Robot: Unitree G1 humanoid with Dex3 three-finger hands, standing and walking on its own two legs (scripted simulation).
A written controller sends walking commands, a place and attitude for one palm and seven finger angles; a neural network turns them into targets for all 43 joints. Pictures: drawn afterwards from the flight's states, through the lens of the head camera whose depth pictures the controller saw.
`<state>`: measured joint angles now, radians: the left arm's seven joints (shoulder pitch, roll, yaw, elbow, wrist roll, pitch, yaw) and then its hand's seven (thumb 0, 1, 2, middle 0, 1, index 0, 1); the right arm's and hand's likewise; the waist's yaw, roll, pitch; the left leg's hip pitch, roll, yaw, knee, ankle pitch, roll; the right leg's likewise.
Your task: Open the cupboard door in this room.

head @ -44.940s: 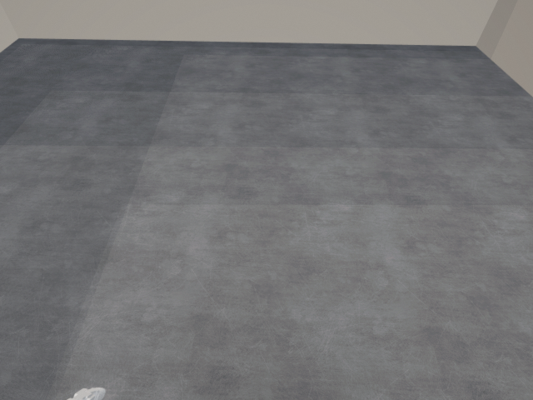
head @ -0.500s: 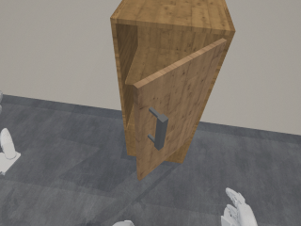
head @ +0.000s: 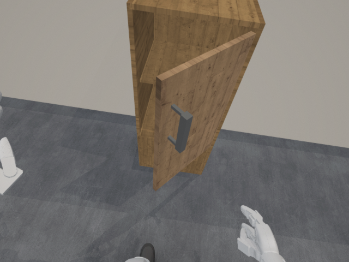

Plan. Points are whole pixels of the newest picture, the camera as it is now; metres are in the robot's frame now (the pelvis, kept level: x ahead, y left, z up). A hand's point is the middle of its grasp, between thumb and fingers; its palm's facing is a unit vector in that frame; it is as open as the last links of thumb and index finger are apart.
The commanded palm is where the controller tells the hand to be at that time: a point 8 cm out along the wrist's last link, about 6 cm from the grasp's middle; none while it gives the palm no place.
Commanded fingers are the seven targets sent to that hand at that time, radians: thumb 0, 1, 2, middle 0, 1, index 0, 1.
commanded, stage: step back with the hand held close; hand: left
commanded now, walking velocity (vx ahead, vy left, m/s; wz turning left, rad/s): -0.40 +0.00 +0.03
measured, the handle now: (177, 129) +0.45 +0.04 +0.02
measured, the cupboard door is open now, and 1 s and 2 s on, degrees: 49 49 49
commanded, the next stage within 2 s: stop stepping back and stand still in 0.02 s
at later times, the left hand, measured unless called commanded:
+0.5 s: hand (4, 198) +0.17 +0.27 +0.17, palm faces +0.46 -0.80 -0.38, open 7.4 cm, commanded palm +0.09 +0.30 +0.18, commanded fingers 0.00 0.90 0.90 -0.20 -0.30 -0.20 -0.30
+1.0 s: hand (32, 234) +0.14 +0.26 +0.08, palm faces +0.27 -0.84 -0.47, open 7.4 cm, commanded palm none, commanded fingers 0.00 0.90 0.90 -0.20 -0.30 -0.20 -0.30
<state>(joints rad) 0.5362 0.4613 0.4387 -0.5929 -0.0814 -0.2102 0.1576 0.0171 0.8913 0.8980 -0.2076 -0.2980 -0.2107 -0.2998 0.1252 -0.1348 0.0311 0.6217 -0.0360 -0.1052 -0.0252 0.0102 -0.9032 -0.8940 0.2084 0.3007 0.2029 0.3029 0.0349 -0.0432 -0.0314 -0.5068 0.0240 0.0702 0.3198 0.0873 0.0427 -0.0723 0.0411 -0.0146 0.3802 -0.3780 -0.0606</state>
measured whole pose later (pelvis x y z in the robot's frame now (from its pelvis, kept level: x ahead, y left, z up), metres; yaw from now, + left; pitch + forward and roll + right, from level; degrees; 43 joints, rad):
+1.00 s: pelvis -0.08 +0.00 +0.00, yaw +1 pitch +0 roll -1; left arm 0.32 0.39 0.21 -0.05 0.02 -0.13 0.06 0.01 0.90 0.90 -0.20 -0.30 -0.21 -0.30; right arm 0.16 -0.28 -0.02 0.76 0.00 -0.12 -0.01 0.01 -0.91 -0.89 0.21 0.30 0.20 0.30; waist 0.02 0.04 -0.02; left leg -0.33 -0.02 -0.03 0.55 -0.21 0.02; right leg -0.22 0.02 -0.06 0.52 -0.29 -0.02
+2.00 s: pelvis -0.08 -0.02 +0.01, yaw +3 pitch -2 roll +0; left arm 0.27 0.13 0.01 1.14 0.00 0.00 0.04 0.02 0.93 0.90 -0.20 -0.30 -0.20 -0.30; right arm 0.29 -0.12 0.01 1.14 -0.02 0.00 -0.04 0.01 -0.92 -0.89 0.20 0.30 0.20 0.30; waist 0.00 0.00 0.03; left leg -0.25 -0.03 -0.06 0.46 -0.18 0.01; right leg -0.14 0.01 -0.08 0.46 -0.29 -0.04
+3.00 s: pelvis -0.05 -0.02 +0.00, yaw -3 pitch -1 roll +0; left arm 0.28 0.16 0.06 1.09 0.01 0.04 0.02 0.01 0.91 0.90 -0.20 -0.30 -0.20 -0.30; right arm 0.23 -0.15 -0.03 1.08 -0.02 0.03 -0.05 0.01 -0.92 -0.89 0.20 0.30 0.20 0.30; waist 0.01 -0.01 0.07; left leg -0.26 0.04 0.02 0.57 -0.29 -0.01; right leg -0.17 0.07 0.01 0.53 -0.34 -0.06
